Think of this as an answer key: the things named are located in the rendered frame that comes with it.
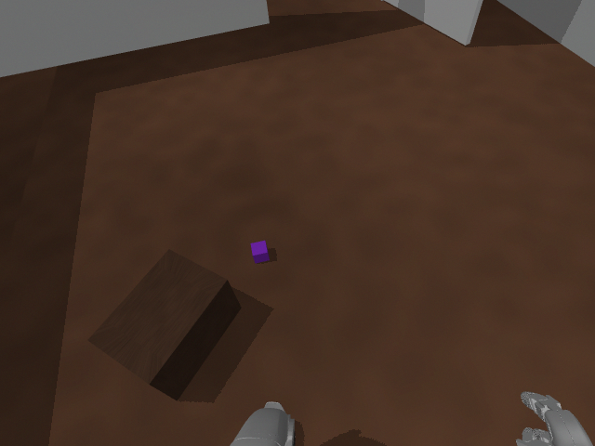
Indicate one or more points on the right robot hand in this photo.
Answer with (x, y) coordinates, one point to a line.
(563, 427)

